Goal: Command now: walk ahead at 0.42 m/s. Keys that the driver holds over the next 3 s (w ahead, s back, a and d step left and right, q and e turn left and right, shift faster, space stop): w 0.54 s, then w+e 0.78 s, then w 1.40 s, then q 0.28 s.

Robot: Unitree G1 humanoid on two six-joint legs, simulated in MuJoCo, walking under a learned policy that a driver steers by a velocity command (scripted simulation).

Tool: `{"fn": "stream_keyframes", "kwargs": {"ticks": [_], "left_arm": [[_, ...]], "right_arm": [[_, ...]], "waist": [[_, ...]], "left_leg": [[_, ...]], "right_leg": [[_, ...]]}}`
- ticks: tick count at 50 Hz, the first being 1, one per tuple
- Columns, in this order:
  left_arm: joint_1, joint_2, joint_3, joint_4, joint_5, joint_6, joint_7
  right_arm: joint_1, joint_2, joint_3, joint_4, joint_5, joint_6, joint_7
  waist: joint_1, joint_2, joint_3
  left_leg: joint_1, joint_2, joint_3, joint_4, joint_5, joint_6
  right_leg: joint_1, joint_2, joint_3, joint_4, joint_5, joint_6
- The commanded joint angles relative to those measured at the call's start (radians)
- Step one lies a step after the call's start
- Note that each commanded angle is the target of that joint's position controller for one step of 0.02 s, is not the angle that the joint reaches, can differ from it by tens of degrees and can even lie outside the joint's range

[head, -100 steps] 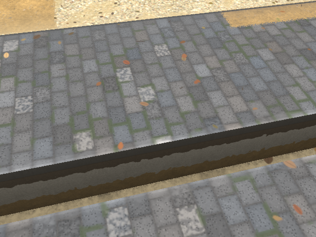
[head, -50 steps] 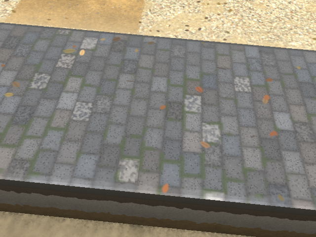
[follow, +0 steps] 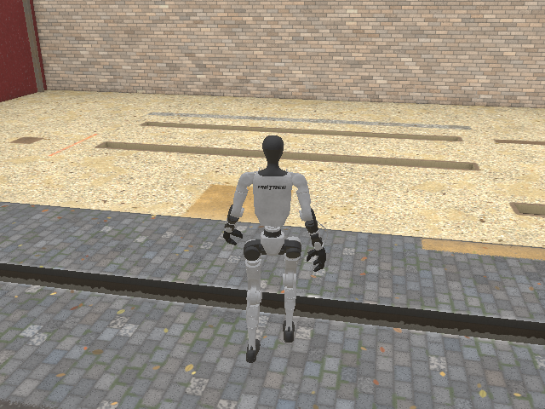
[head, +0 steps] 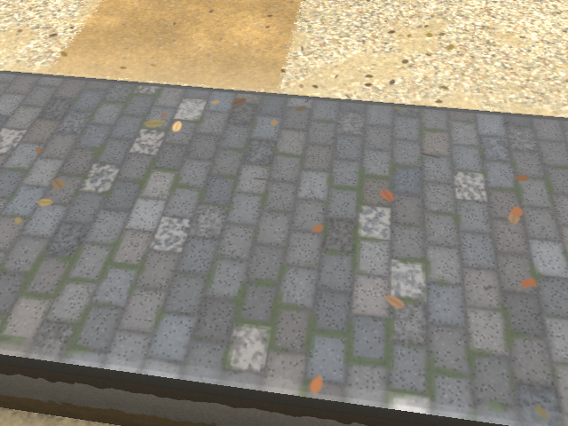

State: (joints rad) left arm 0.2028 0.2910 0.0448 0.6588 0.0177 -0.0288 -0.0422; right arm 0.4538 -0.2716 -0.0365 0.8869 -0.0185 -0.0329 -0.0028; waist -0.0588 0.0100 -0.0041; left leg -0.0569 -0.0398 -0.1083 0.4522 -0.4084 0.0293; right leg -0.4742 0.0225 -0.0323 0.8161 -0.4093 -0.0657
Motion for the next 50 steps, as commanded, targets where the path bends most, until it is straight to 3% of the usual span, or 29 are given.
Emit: {"fn": "stream_keyframes", "kwargs": {"ticks": [1,4,5,6,7,8,13,20,22,25,28,30,31,32,33,34,35,36,37,38,40,41,42,43,44,46,47,48,50], "left_arm": [[-0.074,0.054,0.011,-0.1,-0.014,0.002,-0.018],[0.27,0.092,0.05,0.013,0.019,0.021,0.003],[0.391,0.159,0.059,0.008,0.032,0.018,0.017],[0.355,0.22,0.063,0.006,0.02,0.027,0.018],[0.244,0.149,0.052,-0.009,-0.006,0.031,0.017],[0.151,0.112,0.039,-0.028,-0.011,0.023,0.01],[0.186,0.09,0.016,0.039,-0.009,-0.042,0.009],[0.249,0.112,0.02,0.106,0.002,-0.025,0.022],[0.281,0.108,0.022,0.123,0.043,-0.037,0.024],[0.277,0.112,0.025,0.134,0.031,-0.056,0.024],[0.301,0.147,0.037,0.162,0.024,-0.054,0.045],[0.263,0.162,0.04,0.173,0.041,-0.053,0.042],[0.109,0.146,0.03,0.145,0.036,-0.056,0.029],[0.006,0.193,0.047,0.15,0.045,-0.079,0.024],[-0.17,0.193,0.052,0.134,0.003,-0.09,0.022],[-0.156,0.055,0.024,0.122,0.001,-0.089,0.013],[-0.048,0.046,0.017,0.126,0.027,-0.09,0.027],[-0.013,0.067,0.021,0.177,0.036,-0.065,0.035],[-0.164,0.124,0.023,0.131,0.066,-0.042,0.028],[-0.235,0.183,0.053,0.139,0.083,-0.019,0.026],[-0.38,0.096,0.035,0.097,0.07,-0.017,0.03],[-0.435,0.04,0.018,0.069,0.062,-0.018,0.031],[-0.409,-0.028,-0.022,0.035,0.039,-0.007,0.019],[-0.222,-0.067,-0.047,0.043,0.024,-0.006,-0.025],[-0.126,0.004,-0.014,0.113,-0.006,-0.006,-0.035],[0.026,0.12,0.025,0.145,0.047,0.013,0.003],[0.36,0.179,0.06,0.236,0.068,0.018,0.007],[0.374,0.119,0.054,0.263,0.043,0.046,0.013],[0.16,0.221,0.062,0.182,0.017,0.041,0.04]], "right_arm": [[-0.106,-0.169,-0.039,-0.065,0.005,-0.016,0.008],[-0.129,-0.197,-0.046,-0.067,0.022,-0.03,0.005],[-0.104,-0.137,-0.03,-0.09,0.012,-0.031,0.005],[0.019,-0.085,-0.026,-0.08,0.022,-0.015,0.013],[-0.05,-0.149,-0.042,-0.067,-0.006,-0.004,0.01],[-0.097,-0.147,-0.044,-0.079,-0.002,-0.003,0.012],[-0.132,-0.09,-0.033,-0.071,-0.01,0.017,0.003],[-0.271,-0.051,-0.027,-0.097,-0.027,0.039,0.054],[-0.265,-0.11,-0.056,-0.066,-0.021,0.041,0.06],[-0.379,-0.101,-0.056,-0.082,-0.036,0.027,0.073],[-0.424,-0.094,-0.062,-0.075,-0.065,0.019,0.072],[-0.373,-0.113,-0.075,-0.069,-0.058,0.007,0.066],[-0.25,-0.116,-0.085,-0.042,-0.041,0.001,0.053],[-0.077,-0.14,-0.1,0.017,-0.017,-0.027,0.033],[0.289,-0.145,-0.111,0.113,-0.042,-0.041,0.011],[0.277,-0.244,-0.125,0.138,-0.059,-0.063,0.002],[0.128,-0.23,-0.1,0.101,-0.052,-0.064,0.007],[0.036,-0.206,-0.094,0.086,-0.039,-0.064,0.007],[-0.103,-0.177,-0.089,0.038,-0.019,-0.07,-0.018],[-0.223,-0.131,-0.076,0.015,-0.039,-0.094,-0.02],[-0.216,-0.127,-0.067,0.051,-0.08,-0.188,-0.033],[-0.187,-0.099,-0.061,0.089,-0.095,-0.207,-0.03],[-0.233,-0.07,-0.048,0.114,-0.067,-0.177,-0.015],[-0.317,-0.124,-0.056,0.093,-0.005,-0.136,-0.014],[-0.343,-0.132,-0.044,0.055,0.004,-0.13,-0.009],[-0.367,-0.179,-0.051,0.041,-0.011,-0.122,-0.011],[-0.41,-0.195,-0.057,0.005,0.036,-0.086,0.011],[-0.336,-0.116,-0.034,-0.013,0.021,-0.058,0.04],[-0.079,-0.112,-0.015,-0.011,-0.02,-0.034,0.075]], "waist": [[0.05,0.158,0.085],[0.222,0.049,-0.026],[0.269,-0.135,-0.151],[0.167,-0.33,-0.181],[0.134,-0.182,0.009],[0.097,-0.124,0.073],[0.045,-0.065,0.052],[0.077,-0.052,0.053],[0.096,-0.069,0.018],[0.113,-0.079,0.104],[0.13,-0.083,0.057],[0.103,-0.132,0.07],[-0.005,-0.12,0.049],[-0.103,-0.156,-0.004],[-0.327,-0.072,-0.134],[-0.272,0.369,-0.048],[-0.108,0.257,0.142],[-0.034,0.087,0.179],[-0.036,0.103,0.253],[-0.011,0.048,0.288],[-0.019,0.109,0.373],[-0.026,0.127,0.344],[0.073,0.013,0.317],[0.18,0.033,0.245],[0.187,-0.055,0.201],[0.283,-0.101,0.111],[0.448,-0.153,-0.079],[0.333,-0.2,-0.201],[0.149,-0.09,-0.327]], "left_leg": [[-0.154,0.178,-0.15,-0.19,0.434,0.116],[-0.353,0.081,0.007,0.145,0.716,0.049],[-0.394,0.022,0.072,0.476,0.384,0.016],[-0.48,-0.088,0.058,0.733,-0.117,0.017],[-0.536,-0.028,0.005,0.792,-0.025,0.03],[-0.518,0.006,0.016,0.785,0.038,0.033],[-0.459,0.09,0.024,0.594,0.094,0.026],[-0.517,0.128,0.087,0.45,0.293,-0.016],[-0.535,0.109,0.121,0.58,0.373,0.005],[-0.603,0.127,0.151,0.571,0.376,0.001],[-0.607,0.089,0.175,0.561,0.297,0.004],[-0.518,0.075,0.181,0.497,0.224,-0.002],[-0.257,0.032,0.208,0.377,0.183,0.007],[-0.049,0.107,0.011,0.263,0.281,0.045],[0.367,0.082,0.06,0.201,0.482,0.065],[0.48,0.194,-0.086,-0.062,0.235,0.052],[0.363,0.325,-0.372,-0.159,-0.068,0.112],[0.32,0.401,-0.443,-0.15,-0.156,0.173],[0.079,0.405,-0.42,-0.242,-0.316,0.162],[0.014,0.358,-0.324,-0.229,-0.315,0.161],[-0.127,0.236,-0.042,-0.29,-0.269,0.06],[-0.152,0.232,-0.018,-0.333,-0.321,0.049],[-0.349,0.175,0.053,-0.36,-0.188,0.04],[-0.547,0.222,0.1,-0.477,0.016,0.095],[-0.514,0.274,0.098,-0.554,0.287,0.149],[-0.233,0.227,0.237,-0.334,0.815,0.096],[-0.234,0.042,0.324,0.359,0.754,0.06],[-0.322,-0.053,0.287,0.597,0.209,0.049],[-0.584,0.007,0.003,0.874,0.206,0.022]], "right_leg": [[0.136,0.038,-0.039,-0.175,0.132,0.007],[0.638,0.066,-0.013,-0.252,0.262,-0.003],[0.725,-0.178,0.267,-0.377,0.003,-0.036],[0.629,-0.352,0.692,-0.565,-0.202,-0.143],[0.44,-0.331,0.672,-0.577,-0.195,-0.204],[0.344,-0.313,0.569,-0.589,-0.082,-0.224],[0.333,-0.257,0.37,-0.639,0.343,-0.215],[0.379,-0.212,0.221,-0.704,0.383,-0.211],[0.418,-0.214,0.22,-0.659,0.29,-0.227],[0.415,-0.222,0.229,-0.645,0.314,-0.232],[0.546,-0.228,0.22,-0.487,0.561,-0.201],[0.509,-0.225,0.214,-0.389,0.714,-0.175],[0.336,-0.178,0.151,-0.239,0.847,-0.146],[0.232,-0.172,0.174,0.029,0.756,-0.094],[-0.042,-0.155,0.14,0.418,0.791,-0.07],[-0.397,0.021,0.055,0.747,-0.05,-0.02],[-0.671,-0.003,0.083,0.751,-0.144,-0.039],[-0.719,-0.049,0.114,0.693,-0.143,-0.03],[-0.617,-0.077,0.145,0.482,-0.125,0.005],[-0.552,-0.126,0.129,0.365,-0.025,0.02],[-0.445,-0.078,0.015,0.09,0.208,0.086],[-0.359,-0.071,-0.001,0.07,0.31,0.112],[-0.101,-0.075,0.038,-0.083,0.332,0.094],[0.32,-0.008,-0.049,-0.163,0.478,0.048],[0.439,-0.021,-0.054,-0.072,0.541,-0.013],[0.379,-0.012,-0.036,-0.097,0.389,-0.098],[0.64,-0.015,0.037,-0.308,0.453,-0.148],[0.803,-0.141,0.195,-0.353,0.462,-0.136],[0.834,-0.279,0.656,-0.393,0.104,-0.28]]}}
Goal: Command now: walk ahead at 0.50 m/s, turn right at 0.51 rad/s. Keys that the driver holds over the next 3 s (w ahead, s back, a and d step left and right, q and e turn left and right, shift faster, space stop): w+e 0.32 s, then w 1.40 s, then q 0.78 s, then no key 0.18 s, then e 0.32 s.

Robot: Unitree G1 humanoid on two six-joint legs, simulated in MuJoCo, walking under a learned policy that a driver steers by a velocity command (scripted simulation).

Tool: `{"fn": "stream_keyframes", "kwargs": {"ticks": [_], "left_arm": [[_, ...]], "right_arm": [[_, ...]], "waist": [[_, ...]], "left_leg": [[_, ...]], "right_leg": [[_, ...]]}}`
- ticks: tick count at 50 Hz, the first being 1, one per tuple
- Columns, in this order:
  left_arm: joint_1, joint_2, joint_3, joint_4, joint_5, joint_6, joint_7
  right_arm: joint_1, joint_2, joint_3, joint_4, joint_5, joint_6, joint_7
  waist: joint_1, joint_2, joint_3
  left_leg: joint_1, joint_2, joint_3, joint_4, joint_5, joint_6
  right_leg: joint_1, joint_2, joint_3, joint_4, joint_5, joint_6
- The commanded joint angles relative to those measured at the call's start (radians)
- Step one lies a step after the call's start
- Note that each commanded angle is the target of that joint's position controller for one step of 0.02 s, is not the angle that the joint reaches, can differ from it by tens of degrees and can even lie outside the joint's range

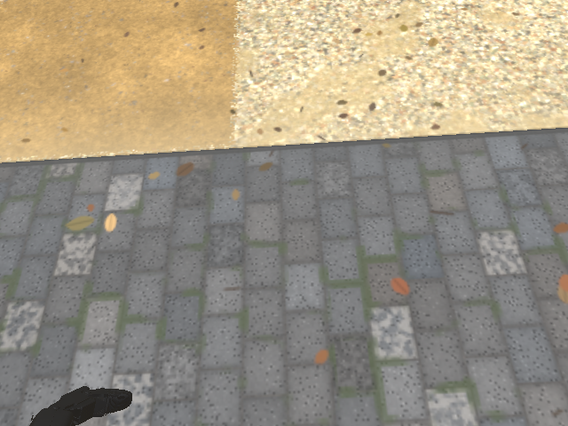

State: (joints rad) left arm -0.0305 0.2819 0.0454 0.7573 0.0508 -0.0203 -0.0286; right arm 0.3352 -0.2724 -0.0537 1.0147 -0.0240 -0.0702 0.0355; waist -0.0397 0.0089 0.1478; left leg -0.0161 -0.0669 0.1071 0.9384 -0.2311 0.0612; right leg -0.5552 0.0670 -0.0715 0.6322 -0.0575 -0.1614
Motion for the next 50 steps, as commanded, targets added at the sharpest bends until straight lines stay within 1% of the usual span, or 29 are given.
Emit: {"fn": "stream_keyframes", "kwargs": {"ticks": [1,2,3,4,5,6,7,8,9,10,13,16,18,20,21,23,24,25,26,27,28,29,31,33,36,41,45,48,50], "left_arm": [[0.308,0.173,0.051,0.066,-0.016,0.027,0.03],[0.326,0.125,0.034,0.085,-0.008,0.016,0.036],[0.323,0.158,0.051,0.129,-0.031,-0.03,0.037],[0.359,0.151,0.044,0.144,-0.036,-0.054,0.041],[0.359,0.119,0.032,0.156,-0.036,-0.073,0.039],[0.316,0.114,0.033,0.166,-0.026,-0.079,0.043],[0.252,0.112,0.037,0.118,-0.018,-0.071,0.046],[0.284,0.113,0.044,0.128,-0.016,-0.068,0.051],[0.33,0.095,0.036,0.109,-0.015,-0.088,0.043],[0.392,0.108,0.04,0.134,-0.026,-0.108,0.031],[0.435,0.118,0.049,0.139,-0.049,-0.111,0.035],[0.467,0.148,0.065,0.137,-0.041,-0.098,0.029],[0.483,0.127,0.063,0.147,-0.038,-0.084,0.026],[0.442,0.118,0.059,0.131,-0.035,-0.072,0.033],[0.428,0.143,0.068,0.125,-0.035,-0.075,0.031],[0.439,0.148,0.07,0.132,-0.041,-0.078,0.023],[0.447,0.096,0.06,0.114,-0.044,-0.084,0.02],[0.506,-0.027,0.027,0.092,-0.027,-0.086,0.024],[0.702,-0.026,0.032,0.086,-0.064,-0.076,0.028],[0.613,0.043,0.036,0.107,-0.04,-0.057,0.043],[0.475,0.061,0.038,0.083,-0.037,-0.058,0.034],[0.408,0.069,0.041,0.062,-0.038,-0.057,0.021],[0.353,0.045,0.033,0.028,-0.027,-0.042,0.0],[0.326,0.043,0.029,0.005,-0.02,-0.026,0.001],[0.264,0.032,0.019,-0.027,-0.007,-0.017,-0.008],[0.041,-0.017,-0.021,-0.104,-0.023,-0.02,-0.031],[-0.029,0.013,-0.027,-0.134,-0.022,-0.027,-0.02],[0.027,0.033,-0.018,-0.122,-0.023,-0.029,0.001],[0.221,0.06,0.002,-0.067,-0.015,-0.037,0.018]], "right_arm": [[0.065,-0.127,0.007,-0.134,-0.029,0.004,0.031],[0.035,-0.136,0.003,-0.141,-0.037,0.012,0.009],[-0.014,-0.17,-0.004,-0.164,-0.039,0.007,-0.013],[-0.023,-0.148,-0.001,-0.191,-0.047,0.012,-0.024],[-0.055,-0.12,0.009,-0.211,-0.036,0.015,-0.027],[-0.073,-0.067,0.033,-0.238,-0.04,0.015,-0.03],[-0.093,-0.058,0.044,-0.264,-0.05,0.011,-0.021],[-0.16,-0.047,0.053,-0.292,-0.061,0.012,-0.019],[-0.192,-0.075,0.047,-0.289,-0.04,0.01,-0.022],[-0.256,-0.066,0.047,-0.315,-0.045,0.011,-0.016],[-0.346,-0.032,0.054,-0.345,-0.019,-0.002,0.006],[-0.433,-0.048,0.054,-0.396,0.004,0.021,0.005],[-0.462,-0.06,0.05,-0.421,0.002,0.033,0.008],[-0.375,-0.071,0.043,-0.412,0.004,0.037,0.01],[-0.324,-0.086,0.033,-0.402,-0.002,0.035,0.0],[-0.111,-0.132,0.009,-0.336,-0.014,0.011,-0.02],[0.029,-0.174,-0.004,-0.318,-0.029,-0.01,-0.032],[0.087,-0.217,-0.007,-0.326,-0.032,-0.014,-0.044],[0.049,-0.289,-0.031,-0.318,-0.037,-0.005,-0.039],[-0.067,-0.18,-0.025,-0.345,-0.015,-0.01,-0.03],[-0.126,-0.111,-0.011,-0.369,-0.003,-0.021,-0.026],[-0.127,-0.09,-0.005,-0.358,-0.007,-0.03,-0.02],[-0.058,-0.094,-0.006,-0.31,-0.002,-0.05,-0.023],[0.02,-0.08,-0.001,-0.277,0.015,-0.065,-0.025],[0.08,-0.075,0.0,-0.254,0.022,-0.062,-0.029],[0.147,-0.071,-0.001,-0.221,0.022,-0.044,-0.037],[0.201,-0.103,-0.011,-0.181,0.015,-0.034,-0.046],[0.168,-0.116,-0.012,-0.163,0.015,-0.022,-0.057],[0.157,-0.12,-0.01,-0.156,0.018,-0.01,-0.055]], "waist": [[0.084,-0.065,-0.366],[0.082,-0.108,-0.28],[0.063,-0.027,-0.193],[0.06,-0.038,-0.239],[0.045,0.0,-0.24],[0.006,0.005,-0.223],[-0.001,0.008,-0.189],[0.019,0.014,-0.146],[0.05,0.062,-0.179],[0.082,0.05,-0.183],[0.113,0.006,-0.183],[0.119,-0.036,-0.141],[0.124,-0.058,-0.095],[0.086,-0.097,-0.104],[0.061,-0.106,-0.121],[-0.032,-0.037,-0.216],[-0.076,0.011,-0.322],[-0.021,0.166,-0.36],[0.084,0.364,-0.426],[0.102,0.099,-0.255],[0.069,0.024,-0.186],[0.059,-0.011,-0.175],[0.055,0.047,-0.183],[0.054,0.074,-0.183],[0.043,0.08,-0.174],[-0.017,0.072,-0.107],[-0.035,0.07,-0.094],[0.016,0.069,-0.117],[0.106,0.054,-0.229]], "left_leg": [[-0.625,0.083,-0.214,0.33,0.102,-0.007],[-0.634,0.077,-0.173,0.472,0.035,-0.019],[-0.666,0.07,-0.15,0.541,-0.005,-0.011],[-0.695,0.074,-0.149,0.677,-0.061,-0.008],[-0.731,0.101,-0.162,0.691,-0.075,-0.004],[-0.712,0.139,-0.201,0.586,-0.017,-0.006],[-0.693,0.165,-0.175,0.421,-0.084,-0.029],[-0.71,0.166,-0.153,0.337,-0.116,-0.042],[-0.73,0.171,-0.143,0.322,-0.002,-0.05],[-0.742,0.181,-0.137,0.25,0.076,-0.053],[-0.693,0.166,-0.127,0.014,0.236,-0.049],[-0.651,0.113,-0.122,-0.114,0.183,-0.05],[-0.59,0.1,-0.099,-0.206,0.176,-0.046],[-0.403,0.081,-0.107,-0.334,0.216,-0.042],[-0.328,0.061,-0.106,-0.382,0.187,-0.034],[-0.117,0.034,-0.072,-0.497,0.181,-0.005],[0.077,0.159,-0.185,-0.462,0.088,0.024],[0.155,0.404,-0.49,-0.448,0.083,0.034],[0.215,0.534,-1.024,-0.665,0.0,0.17],[0.065,0.492,-0.915,-0.713,-0.099,0.171],[-0.034,0.415,-0.689,-0.694,0.004,0.165],[-0.092,0.353,-0.528,-0.693,0.141,0.139],[-0.1,0.295,-0.393,-0.699,0.287,0.118],[-0.036,0.272,-0.347,-0.703,0.419,0.102],[0.007,0.251,-0.279,-0.717,0.57,0.092],[-0.009,0.207,-0.195,-0.782,0.575,0.075],[0.105,0.267,-0.199,-0.756,0.662,0.085],[0.11,0.27,-0.164,-0.636,0.949,0.072],[0.07,0.249,-0.141,-0.402,1.007,0.061]], "right_leg": [[0.758,-0.304,0.71,-0.283,-0.342,-0.169],[0.653,-0.285,0.704,-0.295,-0.292,-0.187],[0.573,-0.256,0.642,-0.334,-0.045,-0.172],[0.582,-0.248,0.619,-0.325,0.048,-0.178],[0.547,-0.234,0.562,-0.355,0.08,-0.168],[0.457,-0.18,0.474,-0.336,0.039,-0.153],[0.36,-0.152,0.423,-0.356,-0.062,-0.177],[0.317,-0.129,0.417,-0.373,-0.104,-0.188],[0.362,-0.174,0.479,-0.41,0.048,-0.203],[0.386,-0.209,0.505,-0.438,0.164,-0.188],[0.454,-0.173,0.44,-0.415,0.276,-0.122],[0.475,-0.164,0.433,-0.417,0.265,-0.096],[0.455,-0.17,0.419,-0.435,0.197,-0.07],[0.416,-0.16,0.402,-0.41,0.183,-0.001],[0.437,-0.161,0.399,-0.357,0.297,0.02],[0.485,-0.113,0.353,-0.061,0.462,0.064],[0.373,-0.071,0.336,0.171,0.236,0.074],[0.221,-0.009,0.285,0.429,-0.449,0.07],[0.007,0.072,0.222,0.633,-0.517,0.094],[-0.056,-0.013,0.239,0.691,-0.347,0.091],[-0.028,-0.023,0.221,0.677,-0.252,0.102],[0.002,-0.042,0.217,0.634,-0.218,0.11],[0.009,-0.059,0.199,0.577,-0.221,0.114],[-0.041,-0.055,0.173,0.536,-0.227,0.116],[-0.123,-0.072,0.117,0.477,-0.175,0.119],[-0.088,-0.095,0.015,0.138,-0.026,0.143],[-0.07,-0.086,-0.002,0.005,-0.021,0.104],[0.085,-0.031,-0.023,-0.059,-0.09,0.058],[0.348,0.005,-0.02,-0.15,-0.09,0.006]]}}
Over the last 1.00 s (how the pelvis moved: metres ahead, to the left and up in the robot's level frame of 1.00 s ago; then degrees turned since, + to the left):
0.57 0.00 -0.03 -11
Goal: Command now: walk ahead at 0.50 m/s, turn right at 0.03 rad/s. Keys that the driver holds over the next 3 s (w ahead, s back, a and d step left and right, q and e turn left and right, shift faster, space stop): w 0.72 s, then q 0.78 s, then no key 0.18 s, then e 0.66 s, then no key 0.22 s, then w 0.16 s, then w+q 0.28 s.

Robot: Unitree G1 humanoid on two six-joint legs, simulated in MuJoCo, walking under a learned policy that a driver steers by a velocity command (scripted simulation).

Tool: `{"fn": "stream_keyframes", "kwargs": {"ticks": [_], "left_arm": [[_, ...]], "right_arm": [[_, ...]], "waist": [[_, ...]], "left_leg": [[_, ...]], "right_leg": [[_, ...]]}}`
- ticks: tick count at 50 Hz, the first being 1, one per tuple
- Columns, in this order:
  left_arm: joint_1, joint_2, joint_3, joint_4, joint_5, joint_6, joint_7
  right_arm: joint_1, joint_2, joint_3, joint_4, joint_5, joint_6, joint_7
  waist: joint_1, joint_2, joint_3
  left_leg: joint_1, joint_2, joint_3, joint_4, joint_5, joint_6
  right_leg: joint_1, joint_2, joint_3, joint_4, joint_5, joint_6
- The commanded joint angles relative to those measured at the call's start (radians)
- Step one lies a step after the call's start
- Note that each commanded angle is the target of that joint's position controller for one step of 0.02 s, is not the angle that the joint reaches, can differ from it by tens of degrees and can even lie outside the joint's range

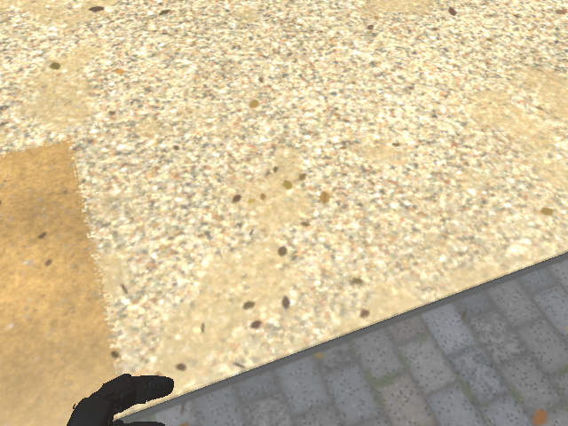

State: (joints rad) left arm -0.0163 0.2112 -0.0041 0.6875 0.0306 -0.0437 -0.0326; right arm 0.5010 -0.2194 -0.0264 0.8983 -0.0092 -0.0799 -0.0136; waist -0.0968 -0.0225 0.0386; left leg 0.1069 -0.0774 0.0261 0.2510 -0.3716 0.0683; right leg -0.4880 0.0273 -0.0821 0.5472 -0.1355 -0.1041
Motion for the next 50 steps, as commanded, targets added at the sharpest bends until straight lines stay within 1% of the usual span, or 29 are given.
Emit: {"fn": "stream_keyframes", "kwargs": {"ticks": [1,2,3,4,5,6,8,11,14,17,21,23,25,26,27,28,29,30,31,32,33,34,35,36,38,41,43,47,50], "left_arm": [[0.357,0.174,0.07,0.039,0.022,-0.02,0.034],[0.465,0.261,0.093,0.048,0.044,-0.02,0.045],[0.431,0.258,0.095,0.051,0.011,-0.003,0.035],[0.35,0.202,0.087,0.05,-0.018,0.004,0.03],[0.29,0.152,0.074,0.044,-0.024,-0.001,0.025],[0.269,0.124,0.066,0.055,-0.02,-0.008,0.023],[0.274,0.112,0.06,0.081,-0.014,-0.027,0.027],[0.328,0.137,0.066,0.116,-0.022,-0.05,0.025],[0.38,0.149,0.072,0.141,-0.025,-0.047,0.02],[0.439,0.157,0.071,0.17,-0.025,-0.047,0.021],[0.522,0.148,0.065,0.212,-0.019,-0.044,0.03],[0.545,0.154,0.064,0.228,-0.009,-0.039,0.036],[0.534,0.166,0.066,0.24,-0.005,-0.039,0.043],[0.515,0.172,0.066,0.242,-0.004,-0.038,0.045],[0.504,0.182,0.068,0.246,-0.005,-0.037,0.046],[0.492,0.185,0.067,0.251,-0.011,-0.034,0.046],[0.477,0.166,0.059,0.226,-0.02,-0.037,0.046],[0.587,0.057,0.035,0.199,-0.056,-0.038,0.037],[0.543,0.162,0.065,0.218,-0.02,-0.034,0.041],[0.452,0.161,0.071,0.191,-0.014,-0.033,0.037],[0.413,0.137,0.063,0.182,-0.014,-0.037,0.031],[0.402,0.118,0.062,0.185,-0.011,-0.029,0.027],[0.423,0.105,0.059,0.193,0.001,-0.015,0.023],[0.435,0.09,0.057,0.202,0.006,-0.003,0.016],[0.404,0.077,0.056,0.19,0.013,0.006,0.011],[0.313,0.057,0.048,0.16,0.009,0.008,0.017],[0.238,0.053,0.041,0.137,-0.002,0.008,0.024],[0.151,0.08,0.039,0.11,-0.015,0.012,0.045],[0.188,0.111,0.046,0.115,-0.017,0.001,0.059]], "right_arm": [[-0.034,-0.165,-0.033,-0.059,0.01,0.001,-0.006],[-0.021,-0.09,-0.015,-0.111,0.019,-0.001,-0.002],[0.025,-0.119,-0.031,-0.115,0.009,0.008,-0.002],[-0.05,-0.154,-0.04,-0.119,-0.02,0.017,-0.002],[-0.1,-0.134,-0.034,-0.131,-0.021,0.014,0.009],[-0.106,-0.12,-0.031,-0.125,-0.021,0.019,0.017],[-0.088,-0.101,-0.025,-0.119,-0.032,0.039,0.033],[-0.158,-0.095,-0.025,-0.14,-0.032,0.049,0.048],[-0.291,-0.095,-0.022,-0.177,-0.026,0.052,0.047],[-0.401,-0.08,-0.01,-0.204,-0.02,0.053,0.046],[-0.524,-0.075,0.0,-0.236,-0.015,0.049,0.044],[-0.571,-0.081,0.002,-0.257,-0.016,0.045,0.044],[-0.562,-0.092,-0.002,-0.259,-0.018,0.037,0.041],[-0.515,-0.101,-0.006,-0.244,-0.019,0.034,0.038],[-0.43,-0.117,-0.015,-0.215,-0.022,0.029,0.03],[-0.275,-0.139,-0.028,-0.162,-0.031,0.019,0.021],[-0.091,-0.196,-0.046,-0.118,-0.053,0.009,0.008],[-0.011,-0.308,-0.079,-0.109,-0.067,0.012,0.004],[-0.053,-0.249,-0.071,-0.11,-0.021,0.026,0.013],[-0.16,-0.203,-0.057,-0.11,-0.006,0.029,0.015],[-0.221,-0.144,-0.043,-0.114,-0.008,0.024,0.02],[-0.242,-0.117,-0.035,-0.106,-0.008,0.016,0.021],[-0.251,-0.096,-0.029,-0.092,-0.003,0.011,0.02],[-0.238,-0.094,-0.028,-0.081,-0.005,0.002,0.021],[-0.195,-0.107,-0.031,-0.048,0.004,-0.013,0.023],[-0.161,-0.126,-0.033,-0.017,0.004,-0.011,0.021],[-0.148,-0.14,-0.035,-0.01,0.004,0.0,0.019],[-0.098,-0.161,-0.045,-0.001,0.0,0.026,0.011],[-0.119,-0.167,-0.054,-0.013,-0.006,0.044,0.0]], "waist": [[0.232,0.066,-0.196],[0.236,-0.085,-0.304],[0.183,-0.142,-0.303],[0.159,-0.02,-0.124],[0.133,-0.006,-0.033],[0.101,0.004,0.015],[0.064,-0.023,0.013],[0.066,-0.019,0.009],[0.098,-0.011,0.029],[0.132,-0.018,0.031],[0.176,-0.028,0.034],[0.184,-0.032,0.038],[0.16,-0.038,0.044],[0.13,-0.054,0.027],[0.092,-0.061,-0.018],[0.021,-0.034,-0.101],[-0.05,0.013,-0.22],[-0.019,0.255,-0.37],[-0.014,0.136,-0.333],[0.037,0.099,-0.147],[0.061,0.063,-0.067],[0.088,0.075,-0.025],[0.117,0.096,-0.01],[0.126,0.104,-0.018],[0.14,0.081,-0.002],[0.14,0.085,0.0],[0.12,0.11,-0.013],[0.078,0.13,-0.047],[0.092,0.134,-0.047]], "left_leg": [[-0.218,0.237,-0.045,0.483,0.926,0.039],[-0.47,0.124,0.019,0.809,0.397,0.013],[-0.692,-0.002,-0.026,1.03,-0.14,0.003],[-0.766,0.067,-0.081,1.051,-0.073,0.004],[-0.758,0.098,-0.084,1.01,-0.012,0.004],[-0.713,0.13,-0.08,0.942,0.021,-0.002],[-0.626,0.159,-0.068,0.863,0.052,-0.026],[-0.684,0.182,-0.041,0.8,0.139,-0.047],[-0.768,0.201,-0.017,0.686,0.25,-0.071],[-0.769,0.184,0.006,0.546,0.354,-0.077],[-0.781,0.158,0.029,0.42,0.384,-0.055],[-0.782,0.14,0.034,0.371,0.339,-0.031],[-0.717,0.117,0.042,0.326,0.267,-0.001],[-0.639,0.09,0.048,0.298,0.221,0.017],[-0.521,0.056,0.059,0.27,0.19,0.037],[-0.317,0.039,0.064,0.209,0.235,0.066],[-0.038,0.187,-0.086,0.215,0.203,0.116],[0.263,0.5,-0.568,0.162,0.156,0.261],[0.195,0.496,-0.708,0.06,0.15,0.264],[0.037,0.448,-0.53,0.038,0.135,0.233],[-0.091,0.403,-0.418,-0.007,0.197,0.204],[-0.173,0.352,-0.329,-0.038,0.249,0.168],[-0.241,0.311,-0.26,-0.064,0.291,0.142],[-0.268,0.298,-0.227,-0.079,0.337,0.14],[-0.285,0.283,-0.181,-0.071,0.636,0.159],[-0.288,0.236,-0.095,-0.021,0.948,0.152],[-0.289,0.203,-0.073,0.017,0.992,0.13],[-0.223,0.213,-0.134,0.098,0.949,0.116],[-0.201,0.227,-0.223,0.184,0.856,0.098]], "right_leg": [[0.518,-0.057,0.099,-0.083,-0.029,-0.095],[0.738,-0.336,0.452,-0.114,-0.128,-0.169],[0.75,-0.466,0.809,-0.248,-0.153,-0.267],[0.599,-0.414,0.676,-0.278,-0.182,-0.252],[0.476,-0.361,0.546,-0.318,-0.155,-0.226],[0.382,-0.307,0.451,-0.363,-0.115,-0.183],[0.292,-0.24,0.338,-0.409,-0.019,-0.136],[0.316,-0.215,0.265,-0.451,0.111,-0.135],[0.362,-0.185,0.212,-0.469,0.154,-0.11],[0.404,-0.164,0.168,-0.449,0.261,-0.073],[0.53,-0.187,0.157,-0.399,0.352,-0.068],[0.598,-0.215,0.168,-0.367,0.398,-0.081],[0.616,-0.236,0.166,-0.322,0.509,-0.075],[0.614,-0.235,0.154,-0.268,0.629,-0.064],[0.609,-0.228,0.142,-0.171,0.755,-0.052],[0.56,-0.195,0.106,0.0,0.773,-0.033],[0.37,-0.159,0.081,0.248,0.518,-0.016],[0.002,0.02,0.011,0.648,-0.134,0.036],[-0.108,0.032,0.141,0.744,-0.371,0.022],[-0.157,-0.023,0.153,0.742,-0.285,0.017],[-0.136,-0.058,0.145,0.683,-0.221,0.018],[-0.096,-0.085,0.136,0.625,-0.191,0.023],[-0.042,-0.1,0.128,0.587,-0.174,0.035],[-0.009,-0.099,0.117,0.574,-0.16,0.043],[-0.015,-0.1,0.085,0.531,-0.135,0.071],[-0.027,-0.088,0.054,0.39,-0.047,0.111],[0.003,-0.063,0.04,0.275,0.011,0.122],[0.035,-0.024,0.055,0.153,0.045,0.115],[0.107,-0.013,0.095,0.036,-0.006,0.092]]}}
Over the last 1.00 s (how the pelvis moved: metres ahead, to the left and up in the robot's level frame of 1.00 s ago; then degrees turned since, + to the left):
0.61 0.02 0.03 -17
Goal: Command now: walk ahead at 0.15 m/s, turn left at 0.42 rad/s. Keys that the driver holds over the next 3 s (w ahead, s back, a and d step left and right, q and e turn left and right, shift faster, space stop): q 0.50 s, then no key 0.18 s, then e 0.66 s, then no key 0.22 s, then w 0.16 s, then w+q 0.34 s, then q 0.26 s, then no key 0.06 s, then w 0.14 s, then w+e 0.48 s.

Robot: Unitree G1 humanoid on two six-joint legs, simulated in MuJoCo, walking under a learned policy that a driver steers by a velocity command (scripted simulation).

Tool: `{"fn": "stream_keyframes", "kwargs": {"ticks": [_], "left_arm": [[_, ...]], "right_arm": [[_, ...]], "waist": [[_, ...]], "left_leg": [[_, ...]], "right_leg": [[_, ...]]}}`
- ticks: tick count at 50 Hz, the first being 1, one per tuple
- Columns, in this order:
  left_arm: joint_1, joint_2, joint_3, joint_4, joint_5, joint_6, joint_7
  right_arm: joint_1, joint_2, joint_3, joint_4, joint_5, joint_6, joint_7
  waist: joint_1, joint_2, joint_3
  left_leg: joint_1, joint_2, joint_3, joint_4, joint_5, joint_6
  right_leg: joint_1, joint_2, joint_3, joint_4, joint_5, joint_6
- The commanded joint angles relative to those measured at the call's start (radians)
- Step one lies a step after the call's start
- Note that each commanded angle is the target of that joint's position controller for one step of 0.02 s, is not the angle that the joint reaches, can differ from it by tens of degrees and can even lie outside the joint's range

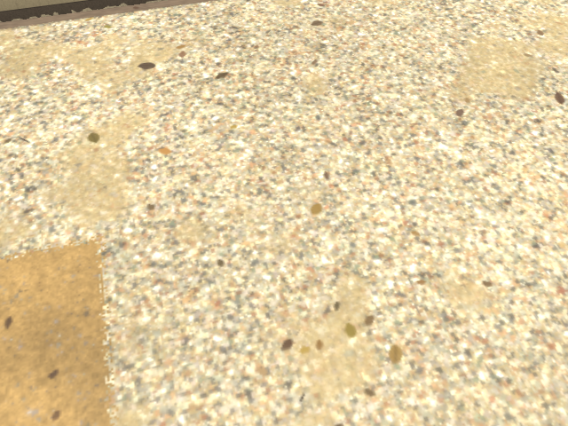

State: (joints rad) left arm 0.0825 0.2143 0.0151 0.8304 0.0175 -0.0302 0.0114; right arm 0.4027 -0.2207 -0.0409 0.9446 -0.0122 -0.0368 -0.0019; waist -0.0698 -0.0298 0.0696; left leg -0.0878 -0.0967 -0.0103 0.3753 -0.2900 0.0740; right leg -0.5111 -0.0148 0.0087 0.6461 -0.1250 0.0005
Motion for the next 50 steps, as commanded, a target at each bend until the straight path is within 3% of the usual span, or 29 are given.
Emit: {"fn": "stream_keyframes", "kwargs": {"ticks": [1,2,3,4,5,6,7,8,10,16,21,23,24,25,26,27,29,31,34,38,40,42,44,45,46,47,48,49,50], "left_arm": [[0.137,0.118,0.031,-0.014,-0.002,-0.022,0.02],[0.204,0.141,0.039,0.002,0.009,-0.039,0.028],[0.283,0.228,0.056,-0.007,0.025,-0.05,0.039],[0.247,0.272,0.069,-0.024,-0.006,-0.026,0.031],[0.221,0.197,0.056,-0.044,-0.018,-0.008,0.027],[0.155,0.136,0.039,-0.062,-0.014,-0.002,0.031],[0.09,0.107,0.029,-0.075,-0.005,0.007,0.037],[0.069,0.104,0.027,-0.079,-0.001,0.01,0.044],[0.073,0.113,0.03,-0.076,0.007,0.011,0.046],[0.087,0.153,0.048,-0.072,0.014,0.016,0.034],[0.1,0.206,0.07,-0.071,0.019,0.034,0.015],[0.09,0.223,0.078,-0.07,0.009,0.044,0.012],[0.121,0.213,0.082,-0.058,0.01,0.052,0.008],[0.162,0.153,0.072,-0.063,0.012,0.063,-0.002],[0.1,0.115,0.057,-0.128,0.008,0.075,0.015],[0.037,0.14,0.06,-0.131,0.011,0.086,0.02],[0.106,0.135,0.062,-0.089,-0.011,0.08,0.008],[0.164,0.162,0.073,-0.049,0.013,0.072,0.0],[0.154,0.132,0.065,-0.047,0.0,0.081,-0.005],[0.149,0.088,0.039,-0.022,-0.003,0.093,-0.004],[0.143,0.115,0.043,-0.023,-0.01,0.091,0.0],[0.163,0.129,0.045,-0.021,-0.015,0.08,0.004],[0.189,0.123,0.04,-0.016,-0.013,0.062,0.006],[0.195,0.152,0.046,-0.016,-0.004,0.051,0.007],[0.216,0.219,0.061,-0.016,0.005,0.043,0.009],[0.213,0.258,0.079,-0.012,-0.016,0.044,0.003],[0.24,0.235,0.074,-0.015,-0.005,0.041,-0.001],[0.236,0.228,0.076,-0.016,0.0,0.041,0.001],[0.199,0.225,0.08,-0.02,0.0,0.046,0.006]], "right_arm": [[-0.048,-0.172,-0.045,-0.068,0.001,0.005,-0.015],[-0.066,-0.165,-0.046,-0.08,0.013,0.003,-0.014],[-0.045,-0.109,-0.032,-0.126,0.028,-0.004,-0.015],[0.103,-0.065,-0.031,-0.117,0.037,0.017,-0.025],[0.097,-0.145,-0.049,-0.08,0.005,0.04,-0.031],[0.029,-0.148,-0.057,-0.085,-0.008,0.053,-0.024],[-0.011,-0.133,-0.058,-0.097,-0.012,0.063,-0.016],[-0.042,-0.129,-0.06,-0.109,-0.018,0.076,-0.009],[-0.029,-0.115,-0.058,-0.112,-0.017,0.098,0.001],[-0.138,-0.102,-0.044,-0.176,-0.01,0.125,0.025],[-0.186,-0.117,-0.039,-0.225,0.001,0.119,0.041],[-0.137,-0.115,-0.039,-0.221,0.001,0.107,0.042],[-0.104,-0.135,-0.045,-0.21,-0.002,0.096,0.037],[-0.099,-0.213,-0.059,-0.22,-0.015,0.084,0.023],[-0.115,-0.352,-0.091,-0.249,-0.017,0.081,0.016],[-0.079,-0.299,-0.087,-0.228,-0.023,0.081,0.002],[-0.217,-0.199,-0.053,-0.244,-0.014,0.077,-0.008],[-0.254,-0.153,-0.037,-0.259,-0.002,0.066,-0.012],[-0.2,-0.144,-0.028,-0.237,0.003,0.052,-0.011],[-0.194,-0.098,0.002,-0.199,-0.016,0.043,-0.027],[-0.188,-0.147,-0.008,-0.18,-0.019,0.046,-0.032],[-0.197,-0.187,-0.022,-0.169,-0.008,0.053,-0.036],[-0.208,-0.203,-0.034,-0.161,0.002,0.059,-0.042],[-0.21,-0.193,-0.036,-0.167,0.0,0.057,-0.045],[-0.197,-0.16,-0.035,-0.187,-0.003,0.058,-0.044],[-0.24,-0.111,-0.024,-0.196,0.001,0.066,-0.047],[-0.271,-0.115,-0.024,-0.202,-0.002,0.074,-0.048],[-0.285,-0.117,-0.027,-0.203,0.0,0.077,-0.041],[-0.281,-0.114,-0.029,-0.199,0.005,0.078,-0.035]], "waist": [[0.092,0.128,-0.079],[0.124,0.074,-0.105],[0.125,-0.089,-0.232],[0.073,-0.265,-0.343],[0.07,-0.107,-0.32],[0.061,-0.045,-0.21],[0.041,-0.042,-0.147],[0.037,-0.084,-0.103],[0.03,-0.105,-0.107],[0.055,-0.113,-0.12],[0.077,-0.123,-0.132],[0.044,-0.094,-0.136],[0.034,-0.023,-0.121],[0.044,0.228,-0.078],[0.031,0.353,-0.004],[0.004,0.225,-0.005],[0.093,0.168,-0.016],[0.101,0.167,-0.09],[0.083,0.114,-0.12],[0.055,0.153,-0.093],[0.044,0.161,-0.073],[0.058,0.139,-0.072],[0.087,0.101,-0.075],[0.082,0.063,-0.084],[0.049,-0.063,-0.097],[0.076,-0.194,-0.05],[0.112,-0.206,-0.044],[0.112,-0.149,-0.046],[0.088,-0.098,-0.039]], "left_leg": [[-0.021,0.231,-0.205,0.116,0.706,0.072],[-0.074,0.181,-0.189,0.235,0.612,0.041],[-0.192,0.103,-0.121,0.47,0.266,0.003],[-0.35,-0.049,-0.013,0.686,-0.407,-0.016],[-0.375,0.01,-0.043,0.803,-0.392,-0.018],[-0.395,0.04,-0.05,0.828,-0.31,-0.031],[-0.398,0.069,-0.046,0.809,-0.249,-0.048],[-0.398,0.086,-0.04,0.794,-0.205,-0.068],[-0.36,0.074,-0.011,0.805,-0.158,-0.095],[-0.336,0.113,0.024,0.583,-0.119,-0.098],[-0.221,0.104,0.085,0.379,-0.144,-0.059],[-0.105,0.086,0.103,0.2,-0.059,-0.027],[-0.037,0.091,0.045,0.07,0.0,-0.008],[-0.008,0.291,-0.263,-0.137,-0.015,0.038],[-0.121,0.504,-0.547,-0.182,0.176,0.175],[-0.155,0.469,-0.453,-0.15,0.254,0.212],[-0.148,0.324,-0.259,-0.122,0.275,0.146],[-0.06,0.275,-0.187,-0.08,0.49,0.134],[0.023,0.289,-0.179,-0.065,0.553,0.14],[-0.012,0.291,-0.138,-0.083,0.409,0.12],[-0.026,0.307,-0.151,-0.058,0.414,0.128],[-0.017,0.325,-0.162,-0.012,0.473,0.132],[-0.034,0.311,-0.142,0.04,0.451,0.092],[-0.072,0.278,-0.122,0.089,0.371,0.057],[-0.138,0.177,-0.039,0.206,0.229,0.017],[-0.245,0.039,0.059,0.297,-0.021,-0.033],[-0.323,0.015,0.027,0.453,-0.246,-0.042],[-0.35,0.03,-0.017,0.574,-0.282,-0.043],[-0.364,0.045,-0.034,0.621,-0.248,-0.052]], "right_leg": [[0.199,0.031,0.007,-0.156,0.022,-0.025],[0.335,-0.014,0.032,-0.261,0.18,-0.043],[0.542,-0.268,0.229,-0.231,0.574,-0.102],[0.647,-0.47,0.429,-0.215,0.859,-0.263],[0.567,-0.435,0.406,-0.247,0.665,-0.285],[0.458,-0.371,0.31,-0.288,0.48,-0.261],[0.377,-0.316,0.236,-0.331,0.334,-0.228],[0.321,-0.28,0.174,-0.362,0.266,-0.212],[0.269,-0.245,0.088,-0.373,0.268,-0.216],[0.28,-0.274,0.009,-0.392,0.044,-0.223],[0.276,-0.313,-0.025,-0.348,-0.029,-0.199],[0.232,-0.306,-0.071,-0.27,-0.036,-0.143],[0.172,-0.28,-0.116,-0.179,-0.088,-0.078],[0.026,-0.166,-0.217,0.072,-0.298,0.006],[-0.14,0.003,-0.152,0.212,-0.505,0.05],[-0.092,-0.031,-0.035,0.353,-0.453,0.04],[-0.052,-0.036,0.001,0.366,-0.28,0.021],[-0.023,-0.015,-0.02,0.414,-0.224,0.017],[-0.005,-0.015,-0.011,0.354,-0.227,0.03],[0.168,-0.015,-0.007,0.075,-0.251,0.02],[0.211,0.011,-0.022,0.011,-0.284,0.006],[0.228,0.023,-0.034,-0.054,-0.269,-0.009],[0.293,0.015,-0.023,-0.218,-0.09,-0.026],[0.333,-0.028,0.054,-0.242,0.02,-0.046],[0.368,-0.143,0.213,-0.242,0.252,-0.088],[0.337,-0.253,0.385,-0.285,0.387,-0.202],[0.356,-0.33,0.473,-0.345,0.415,-0.283],[0.354,-0.316,0.449,-0.359,0.374,-0.308],[0.341,-0.265,0.391,-0.348,0.335,-0.29]]}}
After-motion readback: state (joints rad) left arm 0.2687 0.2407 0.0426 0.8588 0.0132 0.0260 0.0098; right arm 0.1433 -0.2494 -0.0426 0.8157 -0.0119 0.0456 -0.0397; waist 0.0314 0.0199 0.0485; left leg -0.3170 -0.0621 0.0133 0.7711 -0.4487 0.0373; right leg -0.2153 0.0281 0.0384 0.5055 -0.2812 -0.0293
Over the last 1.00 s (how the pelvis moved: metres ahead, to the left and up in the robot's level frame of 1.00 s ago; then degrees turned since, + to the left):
0.49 0.03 0.01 5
